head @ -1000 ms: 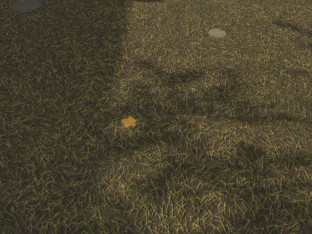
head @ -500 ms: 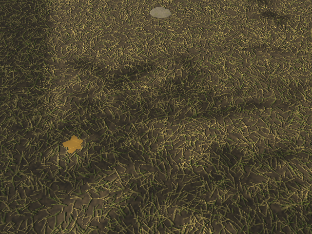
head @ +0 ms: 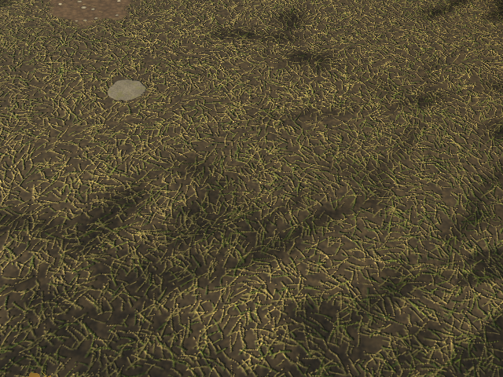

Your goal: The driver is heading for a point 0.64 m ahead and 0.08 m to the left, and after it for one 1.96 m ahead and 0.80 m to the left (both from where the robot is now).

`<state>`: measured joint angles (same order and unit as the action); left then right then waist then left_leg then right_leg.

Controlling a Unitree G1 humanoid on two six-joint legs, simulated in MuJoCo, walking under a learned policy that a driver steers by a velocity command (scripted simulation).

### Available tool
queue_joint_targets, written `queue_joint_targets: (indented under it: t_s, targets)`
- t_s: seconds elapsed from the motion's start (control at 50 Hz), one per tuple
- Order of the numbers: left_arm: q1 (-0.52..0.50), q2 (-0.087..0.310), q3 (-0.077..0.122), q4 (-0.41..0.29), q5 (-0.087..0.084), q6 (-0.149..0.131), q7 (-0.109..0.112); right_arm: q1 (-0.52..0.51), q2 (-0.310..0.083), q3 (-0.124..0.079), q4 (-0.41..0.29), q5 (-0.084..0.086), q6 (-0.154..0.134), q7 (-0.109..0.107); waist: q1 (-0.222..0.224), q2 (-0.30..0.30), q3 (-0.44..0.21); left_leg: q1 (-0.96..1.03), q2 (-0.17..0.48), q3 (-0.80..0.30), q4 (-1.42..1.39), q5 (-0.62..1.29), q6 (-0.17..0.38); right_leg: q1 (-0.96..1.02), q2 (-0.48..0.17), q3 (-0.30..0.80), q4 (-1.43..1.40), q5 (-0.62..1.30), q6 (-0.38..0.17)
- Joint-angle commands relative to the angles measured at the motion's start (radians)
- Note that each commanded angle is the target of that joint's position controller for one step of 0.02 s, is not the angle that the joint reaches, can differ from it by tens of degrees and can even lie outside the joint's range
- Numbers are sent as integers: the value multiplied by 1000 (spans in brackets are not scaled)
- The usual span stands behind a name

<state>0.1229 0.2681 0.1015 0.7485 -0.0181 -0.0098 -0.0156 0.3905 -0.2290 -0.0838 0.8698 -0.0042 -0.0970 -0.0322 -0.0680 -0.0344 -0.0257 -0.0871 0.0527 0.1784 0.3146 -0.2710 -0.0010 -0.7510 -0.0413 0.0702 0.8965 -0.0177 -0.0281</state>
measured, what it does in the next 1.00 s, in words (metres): walks ahead: right foot, then left foot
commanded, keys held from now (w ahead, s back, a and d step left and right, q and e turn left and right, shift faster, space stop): w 0.30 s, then w+q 0.70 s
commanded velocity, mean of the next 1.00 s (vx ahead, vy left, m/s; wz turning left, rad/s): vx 0.50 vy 0.00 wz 0.15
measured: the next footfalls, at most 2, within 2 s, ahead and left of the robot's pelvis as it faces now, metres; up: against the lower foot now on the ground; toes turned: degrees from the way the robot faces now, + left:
right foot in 0.18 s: +0.26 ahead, -0.15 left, +0.00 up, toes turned -6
left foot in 0.72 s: +0.60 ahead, +0.07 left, +0.00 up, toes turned +7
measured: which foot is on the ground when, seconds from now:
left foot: down 0.00-0.18, up 0.20-0.70, down 0.72-1.00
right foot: up 0.00-0.16, down 0.18-0.74, up 0.76-1.00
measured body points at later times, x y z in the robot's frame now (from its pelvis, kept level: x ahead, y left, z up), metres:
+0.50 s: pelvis +0.28 -0.06 +0.00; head +0.30 -0.07 +0.45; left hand +0.34 +0.20 -0.13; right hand +0.42 -0.34 -0.11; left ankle +0.45 +0.11 -0.67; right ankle +0.22 -0.14 -0.75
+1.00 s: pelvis +0.57 +0.00 +0.00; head +0.61 +0.02 +0.45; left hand +0.70 +0.30 -0.10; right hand +0.71 -0.25 -0.11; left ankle +0.56 +0.07 -0.75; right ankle +0.74 -0.17 -0.68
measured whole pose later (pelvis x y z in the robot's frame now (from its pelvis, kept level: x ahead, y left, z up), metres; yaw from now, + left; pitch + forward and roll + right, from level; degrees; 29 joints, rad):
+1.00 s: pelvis +0.57 +0.00 +0.00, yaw +15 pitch +3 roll -1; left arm 0.08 0.28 0.06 0.74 0.01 -0.09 0.01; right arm 0.31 -0.27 -0.06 0.74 0.01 -0.06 0.01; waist -0.04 -0.02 0.03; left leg -0.23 -0.12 -0.09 0.36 -0.17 0.10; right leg -0.68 -0.10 0.10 0.86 -0.13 0.04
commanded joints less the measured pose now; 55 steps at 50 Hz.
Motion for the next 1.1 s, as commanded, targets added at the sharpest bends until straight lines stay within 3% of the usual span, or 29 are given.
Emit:
queue_joint_targets:
  t_s: [0.02, 0.08, 0.12, 0.14, 0.18, 0.2, 0.22, 0.24, 0.26, 0.28, 0.3, 0.32, 0.4, 0.52, 0.6, 0.66, 0.68, 0.7, 0.72, 0.74, 0.76, 0.78, 0.8, 0.82, 0.84, 0.88, 0.94, 1.02, 1.1]
  targets:
    - [-144, -18, -18, -94, -1, -21, -24, -12, -156, -37, -42, 7, -9, -6, -6, 119, 65, 39, 242, -93, -142, 236, 127, -11, -11, -44, -135, 45, -4]
    - [-210, -17, -24, -116, -9, -30, -39, 20, -174, -43, -11, 20, 3, 5, -18, 120, 118, 90, 261, -75, -126, 276, 137, 20, 3, -90, -233, -52, -32]
    - [-213, 5, -19, -124, -6, -37, -45, 16, -199, -47, 6, 31, 11, 8, 6, 150, 116, 121, 268, -56, -62, 504, 131, 106, 36, -137, -290, -153, -68]
    - [-175, 25, -9, -118, 1, -39, -44, 11, -219, -50, 15, 37, 13, 7, 38, 173, 82, 128, 266, -39, 13, 720, 123, 206, 72, -168, -315, -184, -89]
    - [114, 117, 42, -29, 4, -38, -31, -2, -216, -39, 27, 43, 15, 4, 190, 168, -81, 1, 208, 21, 347, 906, 78, 658, 125, -177, -399, -56, -144]
    - [291, 214, 70, 8, 5, -32, -8, -24, -177, -20, -6, 11, 6, 6, 252, 21, -222, -297, 156, 28, 705, 448, 31, 1006, -94, 122, -351, 16, -215]
    - [284, 273, 59, 13, 12, -38, -6, 78, -61, 19, -30, 19, -25, 24, 140, -185, -357, -617, -21, -127, 1009, -337, -2, 1209, -340, 642, -498, -133, -386]
    - [314, 190, 38, 16, 17, -41, -4, -32, -150, -4, -36, 59, -52, 33, 201, -93, -340, -709, 1, -263, 1100, -300, 11, 1167, -331, 627, -568, -171, -359]
    - [239, 137, 23, 22, 9, -47, -4, -119, -170, -9, -63, 68, -57, 33, 187, -97, -201, -766, 44, -240, 1078, -204, 27, 1046, -281, 436, -569, -88, -305]
    - [154, 101, 9, 11, 1, -51, -7, -147, -164, -9, -60, 44, -55, 24, 146, -25, -126, -721, 90, -232, 1006, -110, 30, 885, -233, 317, -588, -14, -267]
    - [95, 68, -1, 7, 6, -55, -10, -153, -161, -16, -56, 22, -48, 17, 109, -18, -76, -663, 112, -231, 942, -55, 24, 757, -196, 243, -618, 38, -250]
    - [65, 38, -9, 6, 17, -61, -10, -114, -151, -17, -43, 24, -33, 20, 70, -26, -63, -606, 131, -244, 919, -16, 23, 686, -177, 191, -652, 60, -242]
    - [87, 72, -1, 52, 26, -91, 1, -129, -98, -5, -52, 28, 17, 18, 41, -10, 10, -625, 135, -254, 798, 88, -5, 573, -181, 58, -740, 135, -236]
    - [138, 101, -5, 90, 21, -99, 21, -315, -72, 16, -110, 27, 13, 46, 106, -3, 70, -600, 59, -212, 412, 432, 22, 606, -147, -119, -778, 125, -156]
    - [199, 122, -1, 126, 12, -80, 26, -407, -73, 27, -165, 30, 14, 77, 138, 5, 103, -660, 38, -190, 303, 381, 55, 792, -204, -156, -732, 188, -134]
    - [175, 160, 8, 119, 8, -53, 38, -389, -107, 16, -195, 26, 17, 98, 102, -31, 62, -586, -20, -117, 288, 213, 95, 884, -224, -198, -592, 536, -95]
    - [167, 178, 13, 114, 8, -45, 44, -340, -130, 5, -194, 24, 22, 100, 72, -55, 19, -504, -57, -84, 298, 151, 113, 896, -221, -213, -498, 706, -82]
    - [152, 188, 14, 108, 10, -34, 49, -219, -166, -15, -170, 24, 26, 98, 2, -60, -45, -346, -99, -64, 275, 130, 139, 867, -201, -233, -326, 799, -62]
    - [147, 181, 8, 95, 11, -32, 56, -57, -230, -46, -136, 24, 30, 85, -77, -18, -128, -72, -92, -131, 236, 193, 181, 711, -159, -248, -77, 679, -27]
    - [256, 66, -29, 55, 41, -55, 42, 32, -348, -76, -127, 24, 31, 71, -28, 218, -271, 361, 161, -574, 246, 190, 344, 281, -19, -233, 330, 43, 37]
    - [235, 50, -48, 40, 35, -100, 19, 47, -316, -58, -139, 29, 25, 73, -26, 248, -411, 536, 292, -1030, 37, 48, 452, 41, 126, -23, 522, -556, 46]
    - [118, 128, -23, 16, -9, -129, 3, 36, -254, -41, -142, 16, 25, 69, -63, 168, -325, 491, 259, -920, 3, 1, 379, -61, 56, 59, 551, -495, 15]
    - [52, 125, -29, -7, -19, -141, 2, -35, -220, -32, -154, 18, 23, 64, -41, 94, -194, 334, 222, -785, -5, 43, 336, -78, 11, 41, 480, -411, -3]
    - [41, 115, -28, -6, -1, -141, 11, -108, -198, -23, -173, 18, 22, 62, 9, 19, -106, 158, 188, -681, -17, 142, 317, -29, -28, 28, 389, -356, 1]
    - [52, 127, -18, -5, 15, -129, 20, -156, -173, -15, -191, 9, 20, 59, 50, 25, -67, 24, 157, -611, -38, 238, 304, 57, -58, 27, 315, -326, 8]
    - [87, 115, -14, -8, 27, -100, 26, -190, -164, -11, -213, 6, 20, 55, 93, 59, -45, -105, 115, -550, -77, 293, 304, 135, -70, 17, 233, -303, 30]
    - [33, 85, -21, -36, 36, -81, 34, -157, -201, -22, -214, 15, 17, 37, 86, 79, -17, -192, 79, -467, -92, 358, 294, 135, -53, -10, 67, -176, 77]
    - [-112, 58, -35, -77, 29, -89, 25, -101, -211, -27, -206, 25, 29, 22, 24, 115, -2, -216, 23, -427, -65, 235, 231, 209, 6, -17, -242, 76, 91]
    - [-187, 91, -29, -112, 12, -105, 6, -47, -208, -29, -191, 31, 42, 20, -4, 134, 6, -139, 57, -525, 5, 147, 217, 242, 40, 8, -369, 70, 81]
